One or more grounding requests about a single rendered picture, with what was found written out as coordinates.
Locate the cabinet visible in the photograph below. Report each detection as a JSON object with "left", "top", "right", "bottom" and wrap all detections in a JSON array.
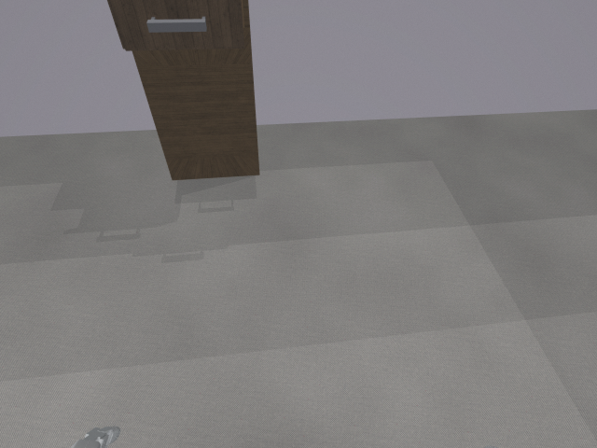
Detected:
[{"left": 132, "top": 0, "right": 259, "bottom": 180}]

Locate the left robot hand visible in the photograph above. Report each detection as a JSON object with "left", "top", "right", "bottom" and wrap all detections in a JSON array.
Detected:
[{"left": 71, "top": 427, "right": 120, "bottom": 448}]

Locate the drawer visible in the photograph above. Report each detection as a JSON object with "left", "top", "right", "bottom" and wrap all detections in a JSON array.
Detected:
[{"left": 107, "top": 0, "right": 244, "bottom": 51}]

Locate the handle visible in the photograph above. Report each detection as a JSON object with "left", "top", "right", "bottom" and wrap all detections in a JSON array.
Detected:
[{"left": 146, "top": 17, "right": 207, "bottom": 33}]

